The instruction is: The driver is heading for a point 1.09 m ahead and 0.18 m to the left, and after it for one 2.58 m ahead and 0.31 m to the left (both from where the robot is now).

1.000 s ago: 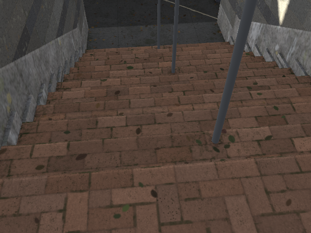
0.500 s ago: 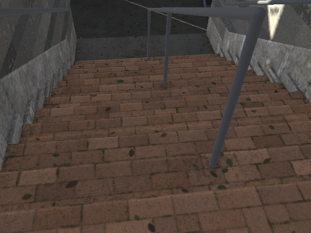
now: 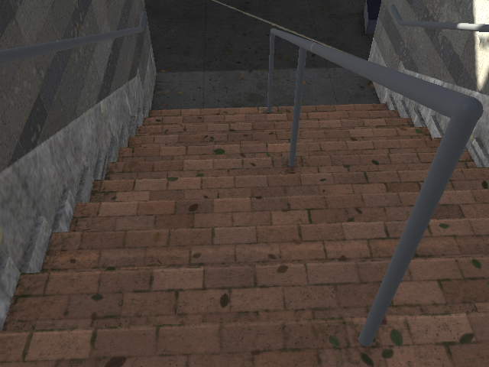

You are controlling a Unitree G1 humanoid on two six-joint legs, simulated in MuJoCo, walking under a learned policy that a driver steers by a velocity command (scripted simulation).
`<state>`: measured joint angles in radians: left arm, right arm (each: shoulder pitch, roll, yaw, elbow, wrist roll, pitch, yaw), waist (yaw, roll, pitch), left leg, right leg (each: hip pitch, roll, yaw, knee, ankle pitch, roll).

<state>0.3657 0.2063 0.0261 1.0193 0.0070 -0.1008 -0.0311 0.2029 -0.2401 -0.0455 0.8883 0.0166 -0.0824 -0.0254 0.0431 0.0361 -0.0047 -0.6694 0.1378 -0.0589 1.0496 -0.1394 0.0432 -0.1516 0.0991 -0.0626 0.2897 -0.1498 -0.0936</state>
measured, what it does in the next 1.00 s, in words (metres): goes down: left foot, then right foot 0.16 m lower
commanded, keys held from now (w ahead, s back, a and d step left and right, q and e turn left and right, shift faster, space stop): w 1.00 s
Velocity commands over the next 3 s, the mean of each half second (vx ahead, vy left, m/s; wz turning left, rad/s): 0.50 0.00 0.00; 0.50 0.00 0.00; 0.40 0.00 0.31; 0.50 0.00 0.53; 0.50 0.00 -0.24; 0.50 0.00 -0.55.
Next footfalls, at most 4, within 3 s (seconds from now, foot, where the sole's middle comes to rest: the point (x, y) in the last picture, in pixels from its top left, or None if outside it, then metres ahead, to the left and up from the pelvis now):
0.26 left None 0.31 0.15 -0.78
0.96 right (311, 358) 0.62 -0.14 -0.95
1.60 left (206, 304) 0.88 0.22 -1.11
2.18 right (232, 248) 1.24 0.15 -1.28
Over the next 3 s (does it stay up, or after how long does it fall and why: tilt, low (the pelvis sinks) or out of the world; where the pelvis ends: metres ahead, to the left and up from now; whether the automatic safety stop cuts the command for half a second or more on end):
stays up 1.51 0.41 -0.68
